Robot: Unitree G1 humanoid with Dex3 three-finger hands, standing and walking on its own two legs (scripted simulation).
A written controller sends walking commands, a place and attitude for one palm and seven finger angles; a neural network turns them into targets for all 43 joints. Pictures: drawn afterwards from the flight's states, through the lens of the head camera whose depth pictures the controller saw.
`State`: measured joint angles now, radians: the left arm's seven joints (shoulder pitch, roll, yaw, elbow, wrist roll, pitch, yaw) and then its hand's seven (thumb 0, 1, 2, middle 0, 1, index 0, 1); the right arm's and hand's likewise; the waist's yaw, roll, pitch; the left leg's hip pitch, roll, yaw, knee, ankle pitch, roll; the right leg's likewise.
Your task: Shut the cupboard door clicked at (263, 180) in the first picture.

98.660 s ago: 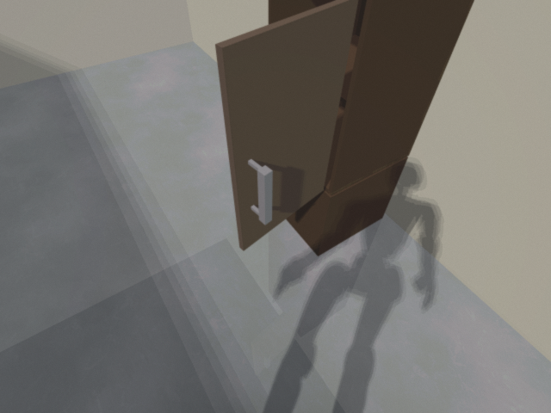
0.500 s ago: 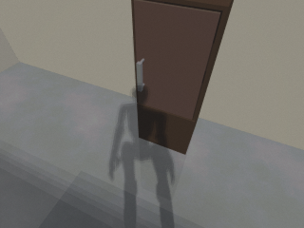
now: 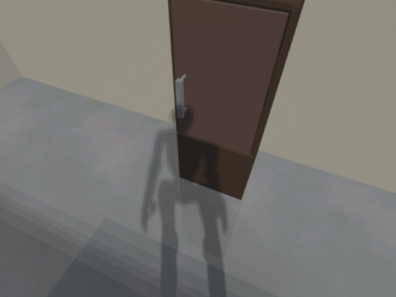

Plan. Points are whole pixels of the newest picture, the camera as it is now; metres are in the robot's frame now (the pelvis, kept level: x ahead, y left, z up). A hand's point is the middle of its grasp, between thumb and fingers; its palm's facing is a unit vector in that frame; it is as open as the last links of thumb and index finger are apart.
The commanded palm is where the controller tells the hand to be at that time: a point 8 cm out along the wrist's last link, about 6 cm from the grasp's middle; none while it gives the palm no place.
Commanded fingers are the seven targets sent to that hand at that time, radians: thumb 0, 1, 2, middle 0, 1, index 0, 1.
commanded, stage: look to check the result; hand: left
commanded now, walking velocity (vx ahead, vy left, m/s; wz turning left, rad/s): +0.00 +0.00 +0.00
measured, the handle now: (182, 96) +0.85 +0.11 -0.11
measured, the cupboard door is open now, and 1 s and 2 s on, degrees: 0 0 0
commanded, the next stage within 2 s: stand and wait in 0.26 s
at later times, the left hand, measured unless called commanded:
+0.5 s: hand out of the picture +0.00 +0.17 -0.18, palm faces +0.03 -0.99 -0.16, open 7.4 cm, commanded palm none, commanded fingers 0.00 0.90 0.90 -0.20 -0.30 -0.20 -0.30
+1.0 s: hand out of the picture +0.01 +0.18 -0.18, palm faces +0.03 -0.98 -0.17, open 7.4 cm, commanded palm none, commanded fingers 0.00 0.90 0.90 -0.20 -0.30 -0.20 -0.30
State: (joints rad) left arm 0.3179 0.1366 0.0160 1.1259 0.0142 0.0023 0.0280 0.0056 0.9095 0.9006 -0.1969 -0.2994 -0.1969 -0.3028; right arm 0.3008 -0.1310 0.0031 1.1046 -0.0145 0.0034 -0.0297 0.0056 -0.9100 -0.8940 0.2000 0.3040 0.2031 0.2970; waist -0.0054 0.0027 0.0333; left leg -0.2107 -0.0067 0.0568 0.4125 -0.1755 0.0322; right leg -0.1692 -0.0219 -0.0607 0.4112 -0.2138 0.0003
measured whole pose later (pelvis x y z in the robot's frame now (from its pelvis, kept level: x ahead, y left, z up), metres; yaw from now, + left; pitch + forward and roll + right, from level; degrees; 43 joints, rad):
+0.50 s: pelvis +0.01 +0.01 +0.00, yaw +0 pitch -2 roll +0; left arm 0.30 0.13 0.01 1.13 0.01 0.00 0.03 0.01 0.91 0.90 -0.20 -0.30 -0.20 -0.30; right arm 0.29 -0.13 0.01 1.12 -0.01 0.00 -0.03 0.00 -0.91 -0.89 0.20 0.30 0.20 0.30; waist -0.01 -0.01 0.04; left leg -0.18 -0.01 0.06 0.39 -0.19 0.04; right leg -0.14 -0.03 -0.05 0.39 -0.22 0.01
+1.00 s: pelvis +0.03 +0.01 +0.00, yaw +0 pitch -1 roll +0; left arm 0.29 0.15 0.01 1.13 0.01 0.00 0.03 0.01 0.91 0.90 -0.20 -0.30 -0.20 -0.30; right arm 0.27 -0.15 0.01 1.12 -0.01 -0.01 -0.03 0.00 -0.90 -0.89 0.20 0.30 0.20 0.30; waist 0.00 -0.01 0.05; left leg -0.16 -0.02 0.07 0.38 -0.20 0.05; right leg -0.12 -0.04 -0.05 0.38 -0.23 0.02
